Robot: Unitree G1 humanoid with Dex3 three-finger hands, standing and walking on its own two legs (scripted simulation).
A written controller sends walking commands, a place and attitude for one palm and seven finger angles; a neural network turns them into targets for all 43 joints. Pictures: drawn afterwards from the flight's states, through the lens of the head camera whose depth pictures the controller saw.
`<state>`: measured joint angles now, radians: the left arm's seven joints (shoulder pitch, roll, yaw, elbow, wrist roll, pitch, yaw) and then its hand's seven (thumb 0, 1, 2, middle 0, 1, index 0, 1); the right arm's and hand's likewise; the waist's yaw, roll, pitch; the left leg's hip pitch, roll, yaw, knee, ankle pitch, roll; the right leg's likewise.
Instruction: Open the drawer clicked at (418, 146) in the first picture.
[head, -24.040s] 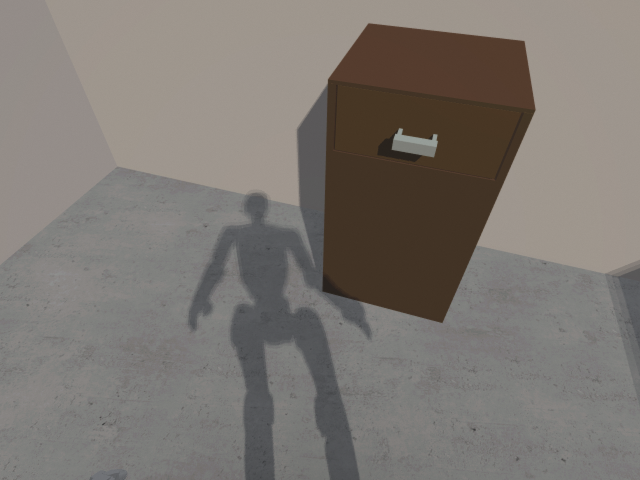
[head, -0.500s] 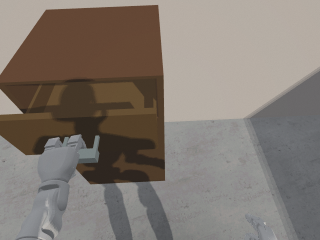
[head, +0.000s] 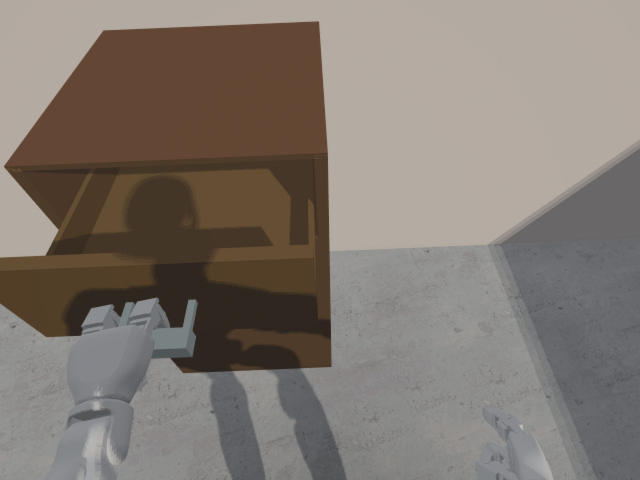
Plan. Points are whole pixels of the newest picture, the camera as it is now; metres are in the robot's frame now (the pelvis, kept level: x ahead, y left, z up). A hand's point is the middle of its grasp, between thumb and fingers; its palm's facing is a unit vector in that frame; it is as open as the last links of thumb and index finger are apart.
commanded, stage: pull the drawer open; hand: left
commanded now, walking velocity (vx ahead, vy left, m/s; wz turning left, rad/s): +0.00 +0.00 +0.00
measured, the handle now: (156, 326) +0.30 +0.24 +0.01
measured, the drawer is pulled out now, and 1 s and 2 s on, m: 0.18 0.30 0.30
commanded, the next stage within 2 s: open the thumb to release the handle in 1.26 s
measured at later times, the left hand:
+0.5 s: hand (121, 425) +0.18 +0.25 -0.01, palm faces -0.02 -0.08 -1.00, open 5.9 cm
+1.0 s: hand out of the picture +0.13 +0.25 -0.01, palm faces -0.05 -0.09 -0.99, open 5.9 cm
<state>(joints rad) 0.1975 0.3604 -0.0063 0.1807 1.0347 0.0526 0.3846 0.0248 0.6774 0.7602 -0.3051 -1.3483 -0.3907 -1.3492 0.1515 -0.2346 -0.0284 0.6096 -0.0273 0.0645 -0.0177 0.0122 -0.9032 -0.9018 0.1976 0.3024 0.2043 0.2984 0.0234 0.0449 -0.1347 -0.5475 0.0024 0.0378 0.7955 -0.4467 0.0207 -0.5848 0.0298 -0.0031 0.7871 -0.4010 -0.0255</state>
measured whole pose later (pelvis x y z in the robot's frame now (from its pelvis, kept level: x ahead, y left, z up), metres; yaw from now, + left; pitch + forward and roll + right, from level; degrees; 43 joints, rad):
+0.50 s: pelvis +0.00 +0.00 -0.01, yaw +0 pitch +11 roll +0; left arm 0.46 0.36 -0.01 -0.04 1.04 0.02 0.43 0.03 0.67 0.76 -0.31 -1.35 -0.40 -1.35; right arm 0.12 -0.22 -0.01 0.58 -0.04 0.06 0.01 0.01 -0.90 -0.90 0.20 0.30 0.20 0.30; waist 0.06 0.04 -0.13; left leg -0.57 0.00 0.04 0.86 -0.48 0.02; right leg -0.61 0.03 -0.01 0.85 -0.44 -0.03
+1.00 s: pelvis +0.00 -0.01 -0.02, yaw -1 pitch +12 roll +0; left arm 0.72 0.37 0.03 -0.19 1.02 -0.03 0.48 0.03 0.68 0.73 -0.30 -1.35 -0.40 -1.35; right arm 0.14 -0.24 -0.01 0.53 -0.06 0.08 0.05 0.01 -0.90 -0.90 0.20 0.30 0.20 0.30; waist 0.06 0.03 -0.15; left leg -0.62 0.01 0.05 0.92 -0.51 0.01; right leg -0.67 0.04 0.01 0.92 -0.46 -0.03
